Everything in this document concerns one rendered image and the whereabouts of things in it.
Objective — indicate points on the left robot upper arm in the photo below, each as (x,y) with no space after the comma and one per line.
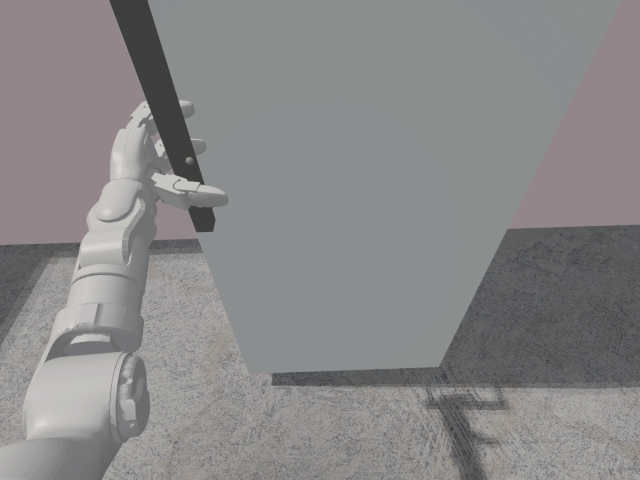
(80,411)

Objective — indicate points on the fridge door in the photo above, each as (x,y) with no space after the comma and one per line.
(374,154)

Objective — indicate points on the handle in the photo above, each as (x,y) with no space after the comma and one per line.
(138,29)

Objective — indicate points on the left robot forearm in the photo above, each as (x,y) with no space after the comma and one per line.
(102,313)

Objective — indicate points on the left robot hand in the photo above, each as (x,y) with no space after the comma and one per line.
(135,157)

